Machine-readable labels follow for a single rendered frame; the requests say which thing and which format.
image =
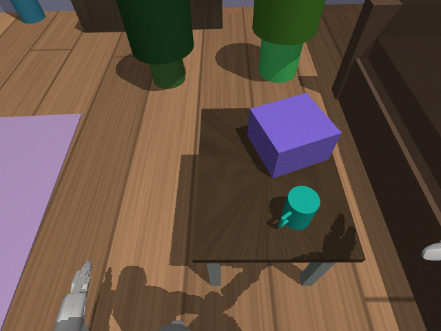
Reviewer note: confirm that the right robot hand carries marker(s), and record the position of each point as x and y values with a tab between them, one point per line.
432	252

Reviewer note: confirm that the sofa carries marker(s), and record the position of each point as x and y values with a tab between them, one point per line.
389	89

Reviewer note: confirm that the left robot hand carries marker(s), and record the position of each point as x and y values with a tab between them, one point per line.
71	316

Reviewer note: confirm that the coffee table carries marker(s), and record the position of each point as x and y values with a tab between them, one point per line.
239	206

